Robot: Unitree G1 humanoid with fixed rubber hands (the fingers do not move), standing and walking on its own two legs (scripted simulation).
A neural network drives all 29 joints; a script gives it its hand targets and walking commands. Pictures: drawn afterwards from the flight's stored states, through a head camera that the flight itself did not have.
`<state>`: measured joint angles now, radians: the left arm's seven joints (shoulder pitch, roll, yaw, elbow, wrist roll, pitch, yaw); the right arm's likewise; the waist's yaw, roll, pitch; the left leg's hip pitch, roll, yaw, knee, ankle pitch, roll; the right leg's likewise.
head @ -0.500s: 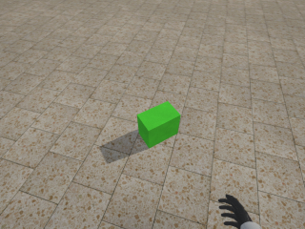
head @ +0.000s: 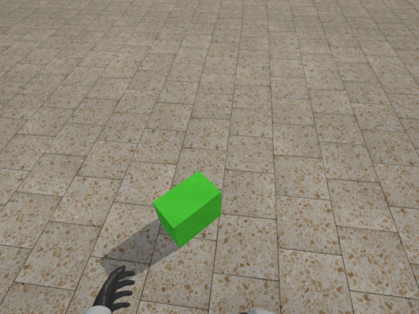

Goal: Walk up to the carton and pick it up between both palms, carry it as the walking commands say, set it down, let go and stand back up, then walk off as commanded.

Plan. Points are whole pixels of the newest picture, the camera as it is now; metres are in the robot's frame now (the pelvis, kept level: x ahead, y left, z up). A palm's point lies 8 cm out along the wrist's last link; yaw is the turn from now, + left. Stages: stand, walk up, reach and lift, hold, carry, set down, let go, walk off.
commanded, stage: walk up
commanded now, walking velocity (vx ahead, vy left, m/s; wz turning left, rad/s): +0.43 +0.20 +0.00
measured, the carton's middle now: (189, 209) +0.68 +0.08 -0.64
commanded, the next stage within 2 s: none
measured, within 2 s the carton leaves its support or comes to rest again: neither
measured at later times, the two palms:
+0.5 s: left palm out of the picture +0.07 +0.30 -0.13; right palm (279, 244) +0.28 -0.16 -0.11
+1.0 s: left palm (90, 260) +0.29 +0.27 -0.11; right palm (291, 285) +0.20 -0.18 -0.14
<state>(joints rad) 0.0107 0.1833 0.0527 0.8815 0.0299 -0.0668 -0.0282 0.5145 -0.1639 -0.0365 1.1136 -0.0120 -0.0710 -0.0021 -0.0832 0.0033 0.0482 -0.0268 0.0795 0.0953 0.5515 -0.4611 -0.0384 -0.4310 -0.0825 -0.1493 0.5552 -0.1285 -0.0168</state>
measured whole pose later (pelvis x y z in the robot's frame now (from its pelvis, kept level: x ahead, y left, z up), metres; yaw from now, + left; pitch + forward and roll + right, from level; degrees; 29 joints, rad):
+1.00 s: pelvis +0.23 +0.04 +0.02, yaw +0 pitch -1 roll +0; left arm 0.16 0.14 0.04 1.07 0.00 0.00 0.02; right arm 0.31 -0.16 -0.03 1.11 -0.01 0.01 -0.04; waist -0.03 0.05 0.04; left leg -0.16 0.07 0.06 0.44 -0.26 -0.03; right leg -0.25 -0.01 -0.08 0.43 -0.17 -0.03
